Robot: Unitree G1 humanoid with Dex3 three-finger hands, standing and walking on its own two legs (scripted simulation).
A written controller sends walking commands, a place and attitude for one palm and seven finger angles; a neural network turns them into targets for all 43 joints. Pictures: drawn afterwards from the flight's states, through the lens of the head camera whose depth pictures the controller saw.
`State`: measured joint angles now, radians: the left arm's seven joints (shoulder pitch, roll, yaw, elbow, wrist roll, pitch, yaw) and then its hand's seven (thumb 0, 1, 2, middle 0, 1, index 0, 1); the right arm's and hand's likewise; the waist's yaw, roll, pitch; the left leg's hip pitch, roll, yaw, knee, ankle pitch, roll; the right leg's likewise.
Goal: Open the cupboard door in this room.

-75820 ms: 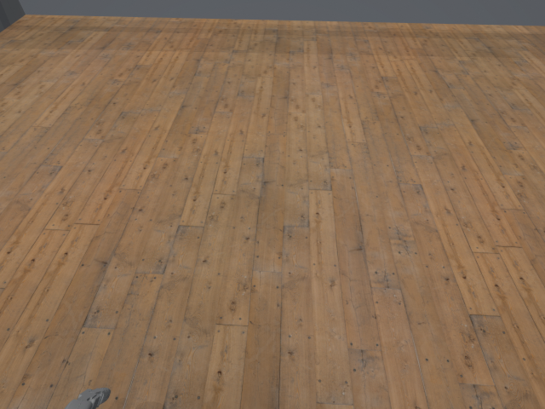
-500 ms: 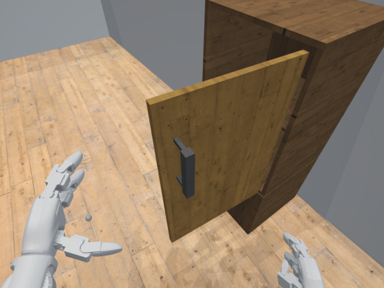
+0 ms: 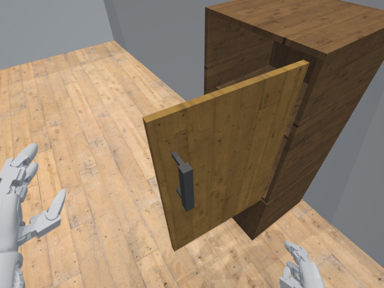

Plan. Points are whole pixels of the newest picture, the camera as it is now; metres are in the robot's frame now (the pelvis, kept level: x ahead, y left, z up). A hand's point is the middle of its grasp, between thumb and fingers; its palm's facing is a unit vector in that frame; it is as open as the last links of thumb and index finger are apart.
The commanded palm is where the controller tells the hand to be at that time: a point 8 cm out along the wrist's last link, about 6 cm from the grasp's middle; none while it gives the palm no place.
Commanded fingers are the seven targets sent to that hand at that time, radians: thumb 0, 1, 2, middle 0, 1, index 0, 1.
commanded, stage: draw the hand back to the body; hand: left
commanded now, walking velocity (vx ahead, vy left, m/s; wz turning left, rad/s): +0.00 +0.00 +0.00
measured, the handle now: (182, 182) +0.32 +0.07 +0.06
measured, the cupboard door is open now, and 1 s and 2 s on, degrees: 85 85 85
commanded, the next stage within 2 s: step back with the hand held close in 0.42 s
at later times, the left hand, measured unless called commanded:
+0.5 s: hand (49, 213) +0.18 +0.25 +0.15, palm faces +0.45 -0.79 -0.41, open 7.4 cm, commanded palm +0.13 +0.29 +0.17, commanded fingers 0.00 0.90 0.90 -0.20 -0.30 -0.20 -0.30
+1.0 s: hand (22, 240) +0.14 +0.26 +0.15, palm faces +0.37 -0.77 -0.51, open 7.4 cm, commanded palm +0.07 +0.30 +0.17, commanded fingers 0.00 0.90 0.90 -0.20 -0.30 -0.20 -0.30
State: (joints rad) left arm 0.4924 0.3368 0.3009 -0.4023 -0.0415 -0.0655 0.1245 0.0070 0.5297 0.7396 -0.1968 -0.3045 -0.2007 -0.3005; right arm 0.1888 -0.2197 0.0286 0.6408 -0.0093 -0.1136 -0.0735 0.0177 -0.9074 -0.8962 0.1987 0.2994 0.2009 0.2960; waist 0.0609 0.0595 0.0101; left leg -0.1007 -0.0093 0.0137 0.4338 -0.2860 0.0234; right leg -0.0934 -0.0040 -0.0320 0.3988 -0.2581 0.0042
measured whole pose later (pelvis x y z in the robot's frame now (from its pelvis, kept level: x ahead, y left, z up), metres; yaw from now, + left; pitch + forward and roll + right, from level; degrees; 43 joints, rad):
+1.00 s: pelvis -0.07 +0.00 +0.00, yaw +0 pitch +0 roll -1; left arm 0.57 0.44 0.41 -0.51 -0.04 -0.15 0.14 0.02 0.89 0.90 -0.22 -0.31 -0.22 -0.30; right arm 0.17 -0.23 -0.02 0.57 0.01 -0.02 -0.09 0.02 -0.91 -0.90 0.20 0.30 0.20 0.30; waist 0.00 0.00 0.04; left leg -0.29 -0.01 0.02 0.51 -0.21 0.03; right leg -0.28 0.00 -0.03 0.46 -0.17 0.01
